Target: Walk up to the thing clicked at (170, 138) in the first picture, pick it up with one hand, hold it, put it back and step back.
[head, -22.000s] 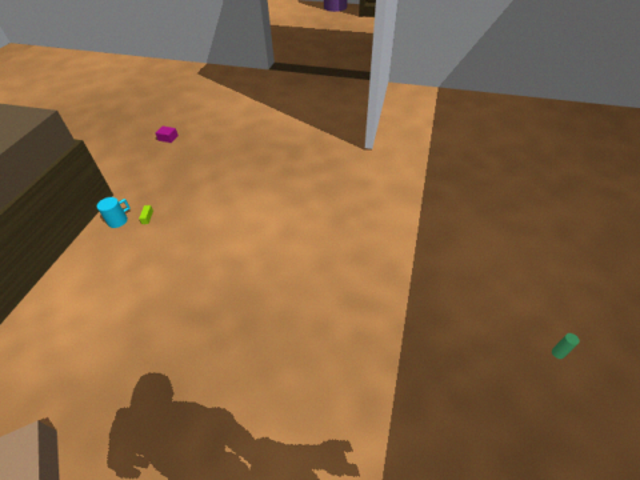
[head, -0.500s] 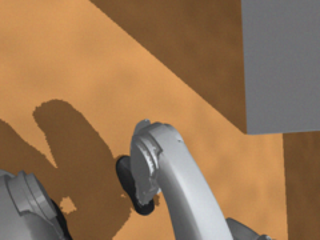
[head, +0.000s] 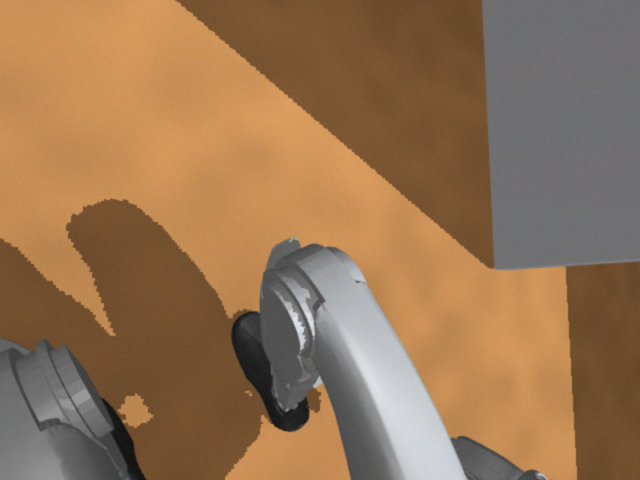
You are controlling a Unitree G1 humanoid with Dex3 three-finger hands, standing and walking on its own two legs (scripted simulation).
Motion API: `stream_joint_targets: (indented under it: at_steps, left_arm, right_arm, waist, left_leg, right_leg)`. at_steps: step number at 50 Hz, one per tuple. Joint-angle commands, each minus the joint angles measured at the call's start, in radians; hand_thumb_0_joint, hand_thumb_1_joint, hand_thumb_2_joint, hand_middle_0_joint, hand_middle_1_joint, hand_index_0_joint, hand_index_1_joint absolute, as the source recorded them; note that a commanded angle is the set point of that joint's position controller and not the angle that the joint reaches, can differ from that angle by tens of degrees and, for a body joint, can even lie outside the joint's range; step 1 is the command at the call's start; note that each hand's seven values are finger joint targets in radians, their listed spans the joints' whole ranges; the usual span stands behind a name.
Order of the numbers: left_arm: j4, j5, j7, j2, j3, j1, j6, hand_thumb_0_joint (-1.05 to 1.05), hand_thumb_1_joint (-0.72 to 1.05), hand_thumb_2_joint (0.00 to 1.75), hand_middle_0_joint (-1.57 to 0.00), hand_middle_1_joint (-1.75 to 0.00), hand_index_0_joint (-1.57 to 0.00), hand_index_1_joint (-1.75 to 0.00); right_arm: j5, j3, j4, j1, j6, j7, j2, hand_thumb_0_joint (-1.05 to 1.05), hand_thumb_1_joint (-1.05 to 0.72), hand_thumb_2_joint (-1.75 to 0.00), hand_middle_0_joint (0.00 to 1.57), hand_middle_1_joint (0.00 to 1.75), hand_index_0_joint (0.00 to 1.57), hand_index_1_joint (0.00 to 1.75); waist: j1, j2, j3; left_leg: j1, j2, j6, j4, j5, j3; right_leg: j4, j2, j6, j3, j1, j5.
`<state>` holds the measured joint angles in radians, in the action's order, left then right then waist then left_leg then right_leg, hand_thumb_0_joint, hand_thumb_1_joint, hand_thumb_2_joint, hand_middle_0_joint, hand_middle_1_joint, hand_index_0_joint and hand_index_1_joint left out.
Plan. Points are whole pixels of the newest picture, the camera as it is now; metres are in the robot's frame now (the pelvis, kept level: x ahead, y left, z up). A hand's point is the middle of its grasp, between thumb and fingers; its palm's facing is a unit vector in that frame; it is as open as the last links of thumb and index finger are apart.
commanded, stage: settle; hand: left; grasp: from above
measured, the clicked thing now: out of the picture +0.39 +0.39 -0.29
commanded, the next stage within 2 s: lift in 0.90 s
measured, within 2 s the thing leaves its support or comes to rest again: leaves its support in 0.38 s
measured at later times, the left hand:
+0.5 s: hand out of the picture +0.40 +0.39 -0.23, palm faces +0.07 -0.45 -0.89, open 10.9 cm
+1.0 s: hand out of the picture +0.39 +0.38 -0.15, palm faces +0.00 -0.43 -0.90, open 10.9 cm
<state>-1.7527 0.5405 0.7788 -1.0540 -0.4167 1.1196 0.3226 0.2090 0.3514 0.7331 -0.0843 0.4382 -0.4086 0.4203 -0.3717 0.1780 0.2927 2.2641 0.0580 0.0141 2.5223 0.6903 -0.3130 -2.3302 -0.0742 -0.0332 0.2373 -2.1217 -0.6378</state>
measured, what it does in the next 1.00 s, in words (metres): stands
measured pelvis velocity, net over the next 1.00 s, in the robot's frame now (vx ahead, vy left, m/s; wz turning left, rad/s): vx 0.00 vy -0.01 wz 0.08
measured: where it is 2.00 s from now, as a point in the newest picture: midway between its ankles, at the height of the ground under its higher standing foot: (208, 435)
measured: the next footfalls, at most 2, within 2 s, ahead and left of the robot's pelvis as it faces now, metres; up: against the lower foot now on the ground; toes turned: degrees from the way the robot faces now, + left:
none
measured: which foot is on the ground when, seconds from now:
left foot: down 0.00-1.00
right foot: down 0.00-1.00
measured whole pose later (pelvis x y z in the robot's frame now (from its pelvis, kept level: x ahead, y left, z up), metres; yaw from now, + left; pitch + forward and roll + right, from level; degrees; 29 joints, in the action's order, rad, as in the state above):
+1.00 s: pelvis +0.00 -0.01 +0.01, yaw +5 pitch +29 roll -9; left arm -1.60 0.60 0.65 -0.78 -0.38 1.09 0.46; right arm 0.14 0.14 0.89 -0.17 0.38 -0.37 0.34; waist -0.27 0.02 0.05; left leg 2.28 0.06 0.02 2.42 0.66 -0.20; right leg -2.32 -0.05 0.00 0.15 -2.19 -0.64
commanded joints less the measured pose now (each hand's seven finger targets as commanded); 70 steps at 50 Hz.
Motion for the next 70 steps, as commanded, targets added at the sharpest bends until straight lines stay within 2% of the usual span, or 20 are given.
stream_joint_targets:
  at_steps: [1, 5, 8, 15, 19, 20, 22, 23, 26, 31, 34, 40, 45, 50, 53, 58, 63, 65, 66, 70]
  left_arm:
    - [0.08, 0.025, 0.027, -0.21, 0.032, 0.188, 0.002, 0.0, 0.45, 0.76, -0.85, -0.59, -0.82, -0.62]
    - [0.079, 0.021, 0.032, -0.199, 0.035, 0.189, 0.003, 0.0, 0.48, 0.76, -0.89, -0.55, -0.85, -0.6]
    - [0.099, 0.022, 0.036, -0.207, 0.031, 0.198, 0.005, 0.0, 0.65, 0.87, -1.03, -0.66, -1.01, -0.69]
    - [0.142, -0.007, 0.032, -0.217, 0.003, 0.226, 0.035, 0.0, 0.69, 0.87, -1.05, -0.69, -1.03, -0.71]
    - [0.203, 0.026, 0.03, -0.249, -0.005, 0.253, 0.054, 0.0, 0.74, 0.88, -1.09, -0.66, -1.07, -0.68]
    - [0.219, 0.023, 0.023, -0.229, 0.004, 0.259, 0.061, 0.0, 0.76, 0.88, -1.09, -0.68, -1.08, -0.7]
    - [0.25, 0.038, 0.021, -0.238, -0.021, 0.239, 0.073, 0.0, 0.78, 0.87, -1.1, -0.68, -1.09, -0.7]
    - [0.265, 0.034, 0.011, -0.214, -0.004, 0.257, 0.085, 0.0, 0.77, 0.81, -1.08, -0.67, -1.08, -0.68]
    - [0.267, 0.029, -0.004, -0.15, -0.018, 0.194, 0.114, 0.0, 0.74, 0.8, -1.05, -0.67, -1.06, -0.67]
    - [0.279, 0.007, -0.064, -0.023, 0.04, 0.161, 0.158, 0.0, 0.66, 0.74, -0.99, -0.64, -0.99, -0.64]
    - [0.307, 0.021, -0.095, 0.016, 0.088, 0.208, 0.16, 0.0, 0.64, 0.73, -0.99, -0.61, -0.99, -0.61]
    - [0.315, 0.093, -0.117, 0.027, 0.121, 0.257, 0.14, 0.0, 0.62, 0.73, -0.99, -0.6, -0.99, -0.6]
    - [0.287, 0.1, -0.093, 0.028, 0.094, 0.272, 0.134, 0.0, 0.53, 0.73, -0.94, -0.58, -0.93, -0.6]
    - [0.292, 0.066, -0.077, 0.01, 0.044, 0.314, 0.134, 0.0, 0.46, 0.76, -0.9, -0.58, -0.87, -0.6]
    - [0.264, 0.071, -0.078, -0.017, 0.008, 0.279, 0.143, 0.0, 0.7, 0.78, -1.08, -0.61, -1.07, -0.63]
    - [0.304, 0.087, -0.119, -0.038, 0.002, 0.287, 0.176, 0.0, 0.72, 0.71, -1.08, -0.59, -1.07, -0.59]
    - [0.358, 0.11, -0.159, 0.029, 0.033, 0.211, 0.198, 0.0, 0.66, 0.67, -1.06, -0.49, -1.04, -0.52]
    - [0.421, 0.116, -0.174, 0.045, 0.052, 0.216, 0.2, 0.0, 0.64, 0.66, -1.07, -0.46, -1.05, -0.49]
    - [0.42, 0.107, -0.179, 0.098, 0.066, 0.192, 0.207, 0.0, 0.64, 0.68, -1.08, -0.44, -1.04, -0.48]
    - [0.473, 0.08, -0.197, 0.18, 0.111, 0.175, 0.219, 0.0, 0.59, 0.65, -1.04, -0.43, -1.01, -0.47]
  right_arm:
    - [-0.011, -0.088, 0.035, -0.211, 0.001, 0.002, 0.345, 0.0, -0.88, -0.89, 0.2, 0.3, 0.2, 0.3]
    - [-0.015, -0.086, 0.043, -0.204, 0.002, 0.001, 0.343, 0.0, -0.88, -0.89, 0.2, 0.3, 0.2, 0.3]
    - [-0.013, -0.087, 0.045, -0.214, 0.001, 0.0, 0.334, 0.0, -0.9, -0.9, 0.2, 0.3, 0.2, 0.3]
    - [-0.02, -0.097, 0.044, -0.21, -0.004, 0.0, 0.332, 0.0, -0.9, -0.9, 0.2, 0.3, 0.2, 0.3]
    - [-0.03, -0.11, 0.057, -0.221, -0.018, -0.002, 0.318, 0.0, -0.89, -0.89, 0.2, 0.3, 0.2, 0.3]
    - [-0.029, -0.11, 0.053, -0.219, -0.02, -0.004, 0.308, 0.0, -0.89, -0.89, 0.2, 0.3, 0.2, 0.3]
    - [-0.034, -0.131, 0.064, -0.241, -0.029, -0.009, 0.309, 0.0, -0.89, -0.89, 0.2, 0.3, 0.2, 0.3]
    - [-0.035, -0.131, 0.062, -0.235, -0.029, -0.012, 0.293, 0.0, -0.89, -0.89, 0.2, 0.3, 0.2, 0.3]
    - [-0.046, -0.17, 0.07, -0.266, -0.046, -0.011, 0.289, 0.0, -0.89, -0.89, 0.2, 0.3, 0.2, 0.3]
    - [-0.074, -0.209, 0.088, -0.291, -0.061, -0.007, 0.265, 0.0, -0.88, -0.89, 0.2, 0.3, 0.2, 0.3]
    - [-0.082, -0.225, 0.116, -0.299, -0.069, 0.004, 0.245, 0.0, -0.88, -0.89, 0.2, 0.3, 0.2, 0.3]
    - [-0.088, -0.259, 0.161, -0.293, -0.062, 0.023, 0.215, 0.0, -0.88, -0.89, 0.2, 0.3, 0.2, 0.3]
    - [-0.083, -0.277, 0.184, -0.313, -0.049, 0.037, 0.208, 0.0, -0.88, -0.89, 0.2, 0.3, 0.2, 0.3]
    - [-0.075, -0.289, 0.196, -0.32, -0.048, 0.047, 0.204, 0.0, -0.88, -0.89, 0.2, 0.3, 0.2, 0.3]
    - [-0.071, -0.297, 0.176, -0.319, -0.052, 0.046, 0.208, 0.0, -0.9, -0.9, 0.2, 0.3, 0.2, 0.3]
    - [-0.065, -0.331, 0.189, -0.303, -0.072, 0.05, 0.188, 0.0, -0.9, -0.9, 0.2, 0.3, 0.2, 0.3]
    - [-0.095, -0.377, 0.166, -0.287, -0.103, 0.064, 0.173, 0.0, -0.9, -0.9, 0.2, 0.3, 0.2, 0.3]
    - [-0.102, -0.4, 0.173, -0.284, -0.115, 0.076, 0.16, 0.0, -0.91, -0.9, 0.2, 0.3, 0.2, 0.3]
    - [-0.113, -0.407, 0.168, -0.291, -0.123, 0.078, 0.154, 0.0, -0.9, -0.9, 0.2, 0.3, 0.2, 0.3]
    - [-0.141, -0.441, 0.174, -0.287, -0.143, 0.104, 0.144, 0.0, -0.9, -0.9, 0.2, 0.3, 0.2, 0.3]
  waist:
    - [-0.073, -0.532, -0.625]
    - [-0.075, -0.525, -0.613]
    - [-0.067, -0.53, -0.629]
    - [-0.047, -0.582, -0.666]
    - [-0.024, -0.628, -0.71]
    - [-0.023, -0.623, -0.705]
    - [-0.004, -0.638, -0.76]
    - [-0.007, -0.638, -0.752]
    - [0.025, -0.65, -0.82]
    - [0.044, -0.585, -0.827]
    - [0.036, -0.551, -0.8]
    - [0.05, -0.522, -0.778]
    - [0.064, -0.523, -0.824]
    - [0.074, -0.497, -0.88]
    - [0.097, -0.458, -0.926]
    - [0.138, -0.459, -1.013]
    - [0.189, -0.514, -1.128]
    - [0.19, -0.494, -1.129]
    - [0.198, -0.498, -1.143]
    - [0.198, -0.47, -1.103]
  left_leg:
    - [-0.459, 0.043, -0.004, -0.276, -0.119, 0.078]
    - [-0.452, 0.044, -0.007, -0.271, -0.114, 0.077]
    - [-0.459, 0.042, -0.006, -0.27, -0.128, 0.083]
    - [-0.487, 0.045, 0.002, -0.282, -0.134, 0.091]
    - [-0.503, 0.042, 0.003, -0.293, -0.147, 0.104]
    - [-0.502, 0.041, 0.004, -0.29, -0.158, 0.106]
    - [-0.527, 0.042, 0.004, -0.292, -0.195, 0.114]
    - [-0.516, 0.04, 0.005, -0.288, -0.204, 0.117]
    - [-0.54, 0.036, 0.01, -0.314, -0.228, 0.123]
    - [-0.477, 0.025, -0.004, -0.323, -0.195, 0.137]
    - [-0.446, 0.019, -0.01, -0.327, -0.16, 0.134]
    - [-0.456, 0.009, -0.009, -0.363, -0.05, 0.136]
    - [-0.459, -0.002, -0.015, -0.371, -0.045, 0.178]
    - [-0.464, -0.005, -0.019, -0.367, -0.099, 0.202]
    - [-0.421, -0.008, -0.028, -0.333, -0.161, 0.234]
    - [-0.429, -0.015, -0.035, -0.347, -0.219, 0.265]
    - [-0.523, -0.017, -0.025, -0.401, -0.211, 0.268]
    - [-0.54, -0.019, -0.03, -0.43, -0.201, 0.271]
    - [-0.575, -0.018, -0.025, -0.447, -0.215, 0.268]
    - [-0.624, -0.016, -0.024, -0.523, -0.148, 0.256]
  right_leg:
    - [0.215, -0.016, 0.028, 0.067, 0.318, 0.21]
    - [0.216, -0.014, 0.025, 0.067, 0.312, 0.206]
    - [0.214, -0.011, 0.025, 0.063, 0.328, 0.219]
    - [0.216, -0.011, 0.027, 0.054, 0.327, 0.222]
    - [0.221, -0.007, 0.029, 0.046, 0.331, 0.23]
    - [0.212, -0.005, 0.028, 0.043, 0.327, 0.242]
    - [0.215, -0.008, 0.03, 0.041, 0.336, 0.265]
    - [0.207, -0.003, 0.03, 0.038, 0.317, 0.27]
    - [0.218, -0.009, 0.038, 0.035, 0.331, 0.286]
    - [0.236, -0.018, 0.041, 0.017, 0.275, 0.243]
    - [0.234, -0.017, 0.042, 0.001, 0.226, 0.208]
    - [0.241, -0.011, 0.051, -0.013, 0.148, 0.067]
    - [0.281, -0.01, 0.057, -0.045, 0.189, 0.043]
    - [0.296, 0.001, 0.05, -0.062, 0.219, 0.091]
    - [0.304, -0.002, 0.041, -0.085, 0.29, 0.143]
    - [0.315, 0.004, 0.032, -0.102, 0.354, 0.192]
    - [0.321, 0.004, 0.052, -0.107, 0.333, 0.177]
    - [0.348, 0.005, 0.052, -0.114, 0.335, 0.168]
    - [0.344, 0.009, 0.058, -0.109, 0.31, 0.188]
    - [0.395, 0.012, 0.067, -0.116, 0.261, 0.122]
